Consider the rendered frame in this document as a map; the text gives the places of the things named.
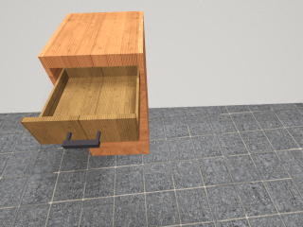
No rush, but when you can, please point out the drawer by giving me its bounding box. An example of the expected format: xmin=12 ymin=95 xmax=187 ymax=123
xmin=21 ymin=65 xmax=141 ymax=145

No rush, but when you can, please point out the handle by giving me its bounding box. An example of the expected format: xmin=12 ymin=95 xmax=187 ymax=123
xmin=62 ymin=131 xmax=101 ymax=149

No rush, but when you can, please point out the cabinet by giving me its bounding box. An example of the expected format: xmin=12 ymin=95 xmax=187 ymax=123
xmin=38 ymin=10 xmax=150 ymax=156

